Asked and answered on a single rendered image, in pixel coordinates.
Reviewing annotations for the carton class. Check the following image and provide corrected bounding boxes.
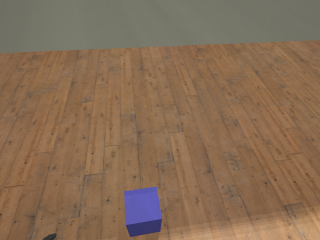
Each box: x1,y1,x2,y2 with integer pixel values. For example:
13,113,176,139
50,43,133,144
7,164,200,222
124,186,162,237

